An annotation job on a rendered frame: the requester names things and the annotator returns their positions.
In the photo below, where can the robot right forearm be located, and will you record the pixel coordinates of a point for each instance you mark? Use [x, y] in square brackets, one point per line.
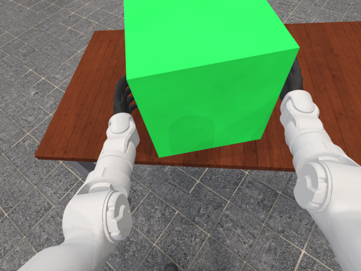
[304, 132]

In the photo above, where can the carton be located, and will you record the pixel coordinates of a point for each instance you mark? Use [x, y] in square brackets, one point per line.
[205, 73]

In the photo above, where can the left robot upper arm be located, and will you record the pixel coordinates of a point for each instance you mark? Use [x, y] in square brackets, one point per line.
[93, 225]

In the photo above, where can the right robot upper arm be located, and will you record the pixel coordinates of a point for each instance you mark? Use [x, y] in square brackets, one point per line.
[331, 193]

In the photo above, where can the robot left forearm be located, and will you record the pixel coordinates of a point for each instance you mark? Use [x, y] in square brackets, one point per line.
[116, 160]

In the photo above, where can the robot left hand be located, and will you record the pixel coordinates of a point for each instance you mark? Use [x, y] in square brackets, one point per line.
[121, 102]

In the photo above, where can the robot right hand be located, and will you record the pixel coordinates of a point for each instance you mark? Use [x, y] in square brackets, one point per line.
[294, 80]

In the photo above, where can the table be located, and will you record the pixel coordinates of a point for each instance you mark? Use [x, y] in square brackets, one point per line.
[330, 62]

